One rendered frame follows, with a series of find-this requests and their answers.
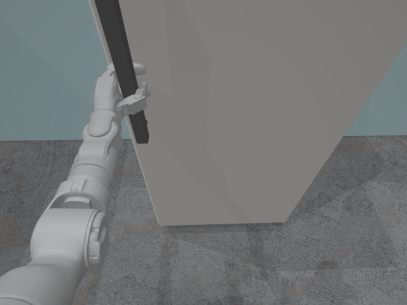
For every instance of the handle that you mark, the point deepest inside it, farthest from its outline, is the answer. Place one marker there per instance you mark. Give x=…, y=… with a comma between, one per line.
x=114, y=31

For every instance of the left robot forearm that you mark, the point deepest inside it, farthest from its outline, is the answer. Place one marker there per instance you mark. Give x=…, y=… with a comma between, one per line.
x=90, y=177

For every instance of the robot left upper arm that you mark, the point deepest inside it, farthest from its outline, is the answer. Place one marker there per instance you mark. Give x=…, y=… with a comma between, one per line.
x=67, y=242

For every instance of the robot left hand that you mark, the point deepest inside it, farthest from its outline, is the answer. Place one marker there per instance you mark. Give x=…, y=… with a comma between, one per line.
x=108, y=96

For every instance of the fridge door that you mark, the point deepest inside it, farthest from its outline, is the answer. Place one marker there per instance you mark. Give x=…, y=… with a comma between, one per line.
x=249, y=98

